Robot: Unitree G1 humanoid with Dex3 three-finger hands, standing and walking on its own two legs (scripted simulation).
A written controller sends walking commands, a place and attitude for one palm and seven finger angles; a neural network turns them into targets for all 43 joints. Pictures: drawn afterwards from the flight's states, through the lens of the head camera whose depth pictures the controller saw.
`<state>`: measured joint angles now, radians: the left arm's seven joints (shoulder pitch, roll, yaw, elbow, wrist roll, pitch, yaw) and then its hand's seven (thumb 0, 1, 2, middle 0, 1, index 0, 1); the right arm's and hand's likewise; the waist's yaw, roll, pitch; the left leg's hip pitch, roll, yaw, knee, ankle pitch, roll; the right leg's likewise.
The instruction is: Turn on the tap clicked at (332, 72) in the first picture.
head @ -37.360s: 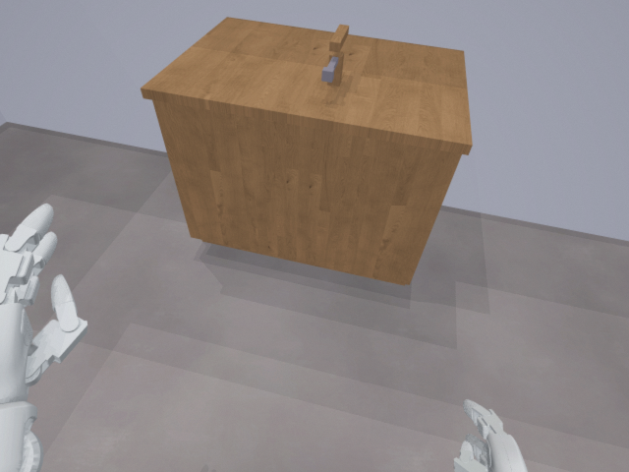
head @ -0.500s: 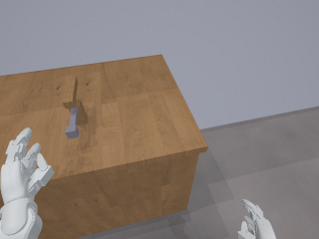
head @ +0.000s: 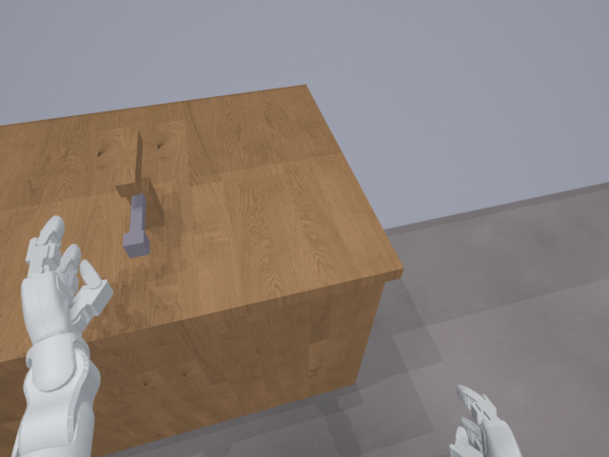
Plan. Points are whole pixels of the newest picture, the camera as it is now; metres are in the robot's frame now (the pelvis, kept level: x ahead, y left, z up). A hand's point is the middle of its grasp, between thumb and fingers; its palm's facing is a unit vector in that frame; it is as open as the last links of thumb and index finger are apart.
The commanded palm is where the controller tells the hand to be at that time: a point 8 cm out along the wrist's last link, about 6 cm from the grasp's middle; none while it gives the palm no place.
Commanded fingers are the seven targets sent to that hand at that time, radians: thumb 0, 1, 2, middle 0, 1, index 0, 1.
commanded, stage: reach beside the lever's end, fingers flat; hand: left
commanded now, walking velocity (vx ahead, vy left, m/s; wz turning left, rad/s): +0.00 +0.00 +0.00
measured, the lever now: (136, 244) +0.38 +0.28 +0.06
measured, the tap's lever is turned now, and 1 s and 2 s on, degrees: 0 0 12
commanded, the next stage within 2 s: push the lever round in 1.04 s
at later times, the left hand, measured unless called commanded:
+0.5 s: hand (108, 262) +0.34 +0.30 +0.06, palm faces +0.55 -0.83 -0.09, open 7.8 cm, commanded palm +0.30 +0.33 +0.06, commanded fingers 0.00 0.90 0.90 -0.15 -0.15 -0.15 -0.15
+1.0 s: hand (117, 258) +0.36 +0.30 +0.05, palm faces +0.51 -0.85 -0.09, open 7.8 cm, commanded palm +0.31 +0.34 +0.05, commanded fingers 0.00 0.90 0.90 -0.15 -0.15 -0.15 -0.15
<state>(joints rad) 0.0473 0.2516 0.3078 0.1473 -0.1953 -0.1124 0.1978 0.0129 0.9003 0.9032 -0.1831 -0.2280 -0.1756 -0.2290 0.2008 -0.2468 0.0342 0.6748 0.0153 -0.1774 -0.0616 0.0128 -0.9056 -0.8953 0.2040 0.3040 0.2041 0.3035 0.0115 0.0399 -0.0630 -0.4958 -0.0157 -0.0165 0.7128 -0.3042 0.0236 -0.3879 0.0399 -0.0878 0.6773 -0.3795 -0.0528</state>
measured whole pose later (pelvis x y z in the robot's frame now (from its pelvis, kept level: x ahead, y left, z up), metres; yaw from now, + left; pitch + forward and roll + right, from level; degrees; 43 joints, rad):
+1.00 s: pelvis +0.00 +0.01 -0.02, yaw -1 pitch +11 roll -3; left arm -0.23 0.33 0.41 0.56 -0.15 -0.28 0.15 0.01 0.90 0.90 -0.16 -0.15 -0.15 -0.15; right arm 0.28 -0.27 0.01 0.69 0.01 -0.05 -0.03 0.01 -0.91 -0.90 0.20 0.30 0.20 0.30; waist -0.04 0.04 -0.10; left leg -0.67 0.00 -0.01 0.84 -0.36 0.04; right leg -0.55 0.05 -0.08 0.78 -0.42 -0.04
